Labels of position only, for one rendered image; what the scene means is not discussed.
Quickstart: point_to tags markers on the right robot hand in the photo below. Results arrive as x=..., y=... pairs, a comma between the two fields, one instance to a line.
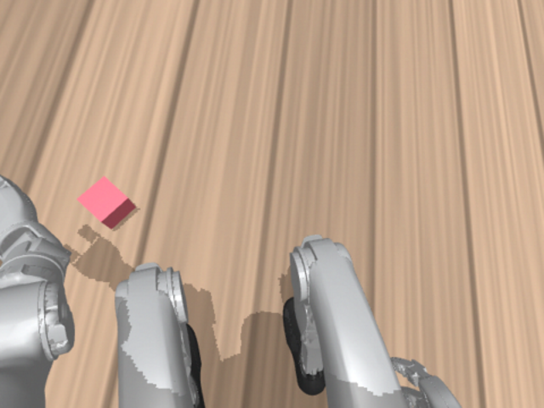
x=433, y=392

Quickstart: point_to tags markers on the left robot arm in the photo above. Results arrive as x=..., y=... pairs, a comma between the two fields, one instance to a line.
x=36, y=324

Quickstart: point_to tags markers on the left robot hand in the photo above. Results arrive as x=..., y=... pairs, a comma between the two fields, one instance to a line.
x=15, y=206

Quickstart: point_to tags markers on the cube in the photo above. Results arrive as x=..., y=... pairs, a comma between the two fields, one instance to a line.
x=106, y=202

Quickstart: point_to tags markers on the left robot foot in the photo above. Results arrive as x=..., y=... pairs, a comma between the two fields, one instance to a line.
x=195, y=369

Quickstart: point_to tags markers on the right robot foot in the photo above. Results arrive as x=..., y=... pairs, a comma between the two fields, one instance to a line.
x=309, y=384

